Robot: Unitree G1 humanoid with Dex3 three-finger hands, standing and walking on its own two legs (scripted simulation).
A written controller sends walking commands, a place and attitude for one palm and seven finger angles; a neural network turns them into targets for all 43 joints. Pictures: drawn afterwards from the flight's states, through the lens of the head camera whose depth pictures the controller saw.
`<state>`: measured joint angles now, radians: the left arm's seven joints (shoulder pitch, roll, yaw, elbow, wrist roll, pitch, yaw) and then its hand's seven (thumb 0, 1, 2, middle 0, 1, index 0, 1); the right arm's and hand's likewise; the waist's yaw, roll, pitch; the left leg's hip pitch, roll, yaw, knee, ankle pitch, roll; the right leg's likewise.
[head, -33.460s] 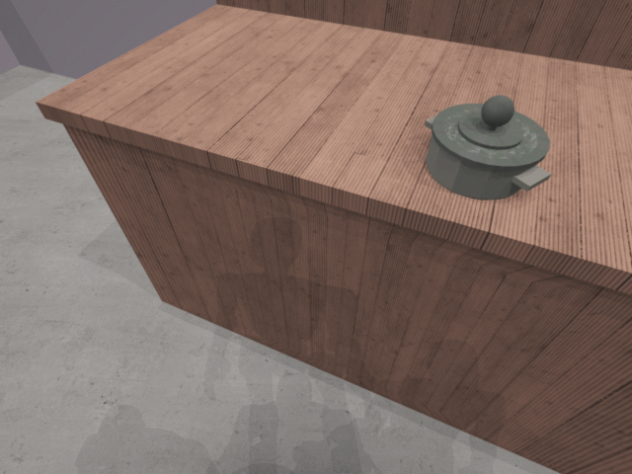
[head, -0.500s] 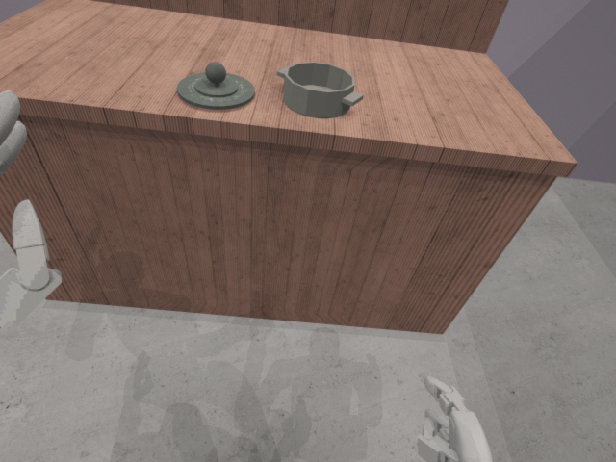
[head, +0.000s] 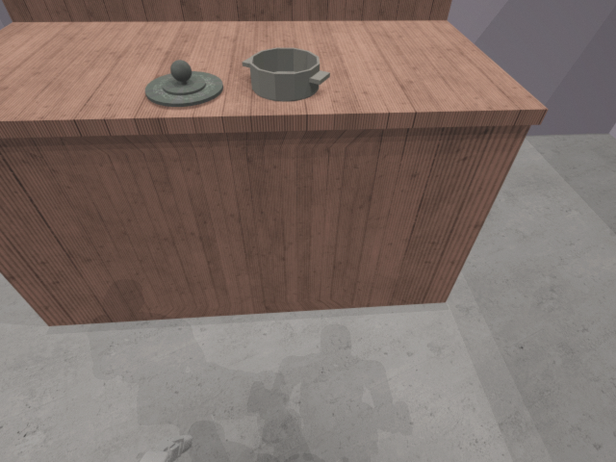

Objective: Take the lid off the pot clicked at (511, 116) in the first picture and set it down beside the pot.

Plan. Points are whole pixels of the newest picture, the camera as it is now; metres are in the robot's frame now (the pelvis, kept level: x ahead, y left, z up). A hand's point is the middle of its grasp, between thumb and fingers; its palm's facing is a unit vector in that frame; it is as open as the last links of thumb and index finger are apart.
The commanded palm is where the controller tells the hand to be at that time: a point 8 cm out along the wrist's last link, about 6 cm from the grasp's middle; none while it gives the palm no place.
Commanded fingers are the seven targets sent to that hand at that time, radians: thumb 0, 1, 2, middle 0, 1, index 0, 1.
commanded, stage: stop stepping back and stand still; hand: left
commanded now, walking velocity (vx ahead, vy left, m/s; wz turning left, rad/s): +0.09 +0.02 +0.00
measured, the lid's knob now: (181, 70) +0.91 +0.26 +0.13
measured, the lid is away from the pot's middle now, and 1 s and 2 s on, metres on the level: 0.24 0.24 0.24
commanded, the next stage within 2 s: let the arm hang, fingers relaxed in 0.18 s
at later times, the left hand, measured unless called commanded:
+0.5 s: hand out of the picture +0.09 +0.21 -0.15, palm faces +0.03 -0.96 -0.26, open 7.3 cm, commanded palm none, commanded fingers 0.00 0.90 0.90 -0.20 -0.30 -0.20 -0.30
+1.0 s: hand out of the picture +0.11 +0.16 -0.16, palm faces +0.02 -0.98 -0.21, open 7.3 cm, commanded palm none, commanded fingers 0.00 0.90 0.90 -0.20 -0.30 -0.20 -0.30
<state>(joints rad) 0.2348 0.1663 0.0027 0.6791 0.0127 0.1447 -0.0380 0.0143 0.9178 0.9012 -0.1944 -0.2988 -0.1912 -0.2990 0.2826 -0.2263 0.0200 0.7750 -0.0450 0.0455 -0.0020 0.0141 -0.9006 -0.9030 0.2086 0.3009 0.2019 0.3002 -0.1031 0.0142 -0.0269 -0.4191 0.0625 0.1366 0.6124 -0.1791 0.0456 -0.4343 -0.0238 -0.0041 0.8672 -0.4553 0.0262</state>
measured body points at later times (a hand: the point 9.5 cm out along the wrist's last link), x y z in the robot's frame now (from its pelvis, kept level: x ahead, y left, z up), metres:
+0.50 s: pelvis +0.04 +0.00 +0.01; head +0.07 +0.00 +0.46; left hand +0.09 +0.26 -0.13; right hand +0.03 -0.21 -0.15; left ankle -0.01 +0.08 -0.72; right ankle +0.03 -0.13 -0.72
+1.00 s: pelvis +0.07 -0.02 +0.02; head +0.08 -0.03 +0.47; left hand +0.11 +0.21 -0.14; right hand +0.07 -0.25 -0.14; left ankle -0.01 +0.08 -0.72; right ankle +0.03 -0.13 -0.72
